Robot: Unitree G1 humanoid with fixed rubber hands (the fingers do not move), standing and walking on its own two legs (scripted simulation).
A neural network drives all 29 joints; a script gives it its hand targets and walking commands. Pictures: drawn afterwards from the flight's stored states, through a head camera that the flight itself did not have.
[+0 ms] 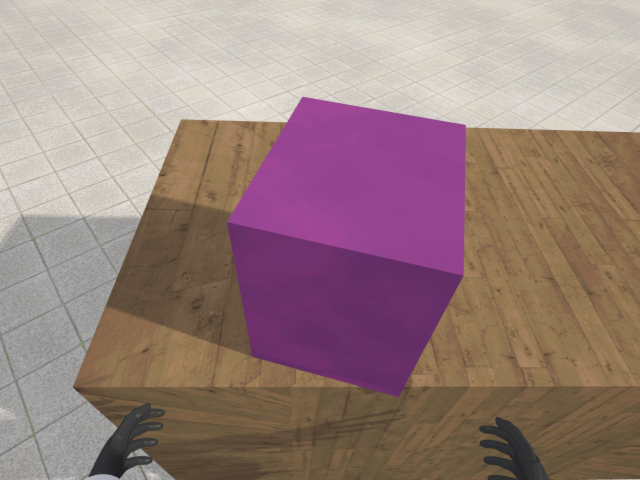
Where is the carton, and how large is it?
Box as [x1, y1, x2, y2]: [227, 97, 465, 396]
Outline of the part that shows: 302,97 227,221 252,356 398,396 463,275 465,125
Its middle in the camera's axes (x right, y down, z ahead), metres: +0.05 +0.01 +0.54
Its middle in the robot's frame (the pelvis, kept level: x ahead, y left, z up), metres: +0.40 -0.04 +0.07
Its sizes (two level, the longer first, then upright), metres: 0.252 0.219 0.285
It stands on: a pedestal, 0.68 m high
